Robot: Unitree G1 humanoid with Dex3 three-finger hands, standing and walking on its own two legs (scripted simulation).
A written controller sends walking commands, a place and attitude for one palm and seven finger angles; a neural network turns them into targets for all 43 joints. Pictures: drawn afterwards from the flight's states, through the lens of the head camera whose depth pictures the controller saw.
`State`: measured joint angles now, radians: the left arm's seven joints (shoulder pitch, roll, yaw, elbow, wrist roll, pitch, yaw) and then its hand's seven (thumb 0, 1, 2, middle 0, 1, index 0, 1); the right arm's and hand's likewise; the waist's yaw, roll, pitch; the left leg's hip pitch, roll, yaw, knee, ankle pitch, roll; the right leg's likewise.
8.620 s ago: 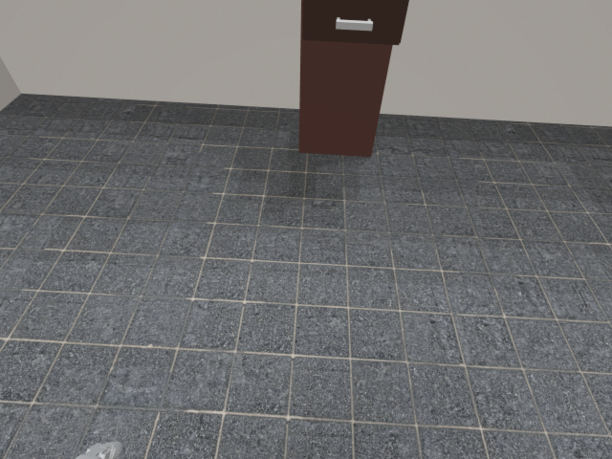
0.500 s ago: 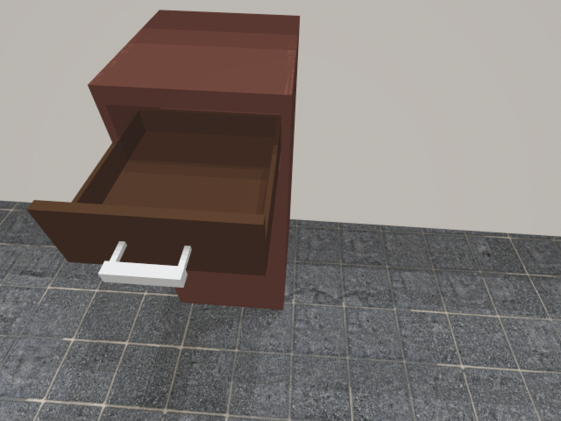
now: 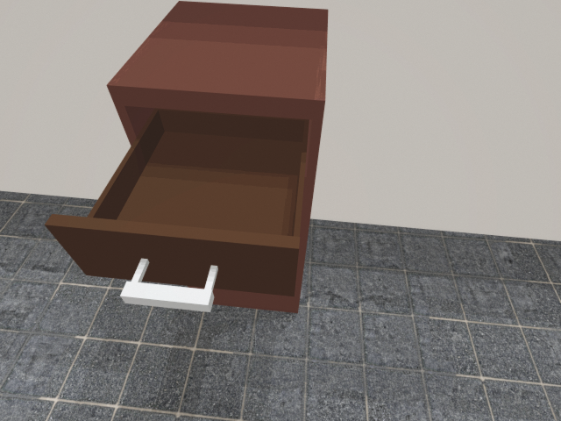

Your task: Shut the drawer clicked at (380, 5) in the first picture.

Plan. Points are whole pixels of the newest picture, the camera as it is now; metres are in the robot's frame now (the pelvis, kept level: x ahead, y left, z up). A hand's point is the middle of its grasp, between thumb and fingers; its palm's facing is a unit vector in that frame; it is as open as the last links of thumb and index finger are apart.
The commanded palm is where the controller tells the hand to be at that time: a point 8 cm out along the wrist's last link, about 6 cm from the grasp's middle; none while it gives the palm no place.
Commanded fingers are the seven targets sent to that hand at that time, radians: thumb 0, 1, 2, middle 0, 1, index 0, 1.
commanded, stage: come to a stop and stand still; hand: left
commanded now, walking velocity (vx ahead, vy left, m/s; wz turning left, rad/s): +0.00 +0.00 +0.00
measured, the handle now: (173, 282) +0.30 +0.18 +0.03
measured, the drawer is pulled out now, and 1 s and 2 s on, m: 0.29 0.29 0.29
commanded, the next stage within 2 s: look again from close up in 0.86 s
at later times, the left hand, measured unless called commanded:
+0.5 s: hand out of the picture +0.07 +0.22 -0.16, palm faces -0.01 -0.97 -0.24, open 7.4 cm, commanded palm none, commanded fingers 0.00 0.90 0.90 -0.20 -0.30 -0.20 -0.30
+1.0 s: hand out of the picture +0.07 +0.20 -0.17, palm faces -0.01 -0.98 -0.20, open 7.4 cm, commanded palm none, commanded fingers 0.00 0.90 0.90 -0.20 -0.30 -0.20 -0.30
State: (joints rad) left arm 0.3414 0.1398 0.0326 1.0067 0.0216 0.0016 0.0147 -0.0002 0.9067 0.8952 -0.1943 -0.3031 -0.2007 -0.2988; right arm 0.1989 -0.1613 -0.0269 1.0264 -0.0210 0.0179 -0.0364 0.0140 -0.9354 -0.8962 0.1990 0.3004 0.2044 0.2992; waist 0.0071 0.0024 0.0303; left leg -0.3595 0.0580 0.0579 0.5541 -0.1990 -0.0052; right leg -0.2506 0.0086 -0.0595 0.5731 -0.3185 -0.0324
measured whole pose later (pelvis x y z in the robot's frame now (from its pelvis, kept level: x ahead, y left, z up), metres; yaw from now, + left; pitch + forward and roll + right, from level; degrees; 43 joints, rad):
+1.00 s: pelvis +0.06 +0.02 +0.01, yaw -2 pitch -1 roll +1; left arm 0.29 0.18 -0.01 1.06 0.01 0.00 0.03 0.00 0.91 0.89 -0.20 -0.30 -0.20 -0.30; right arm 0.22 -0.17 0.01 1.08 -0.01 -0.01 -0.02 0.01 -0.91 -0.90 0.20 0.30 0.20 0.30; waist 0.01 -0.02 0.02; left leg -0.21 0.02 0.09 0.48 -0.25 0.01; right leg -0.10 -0.02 -0.01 0.46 -0.35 0.01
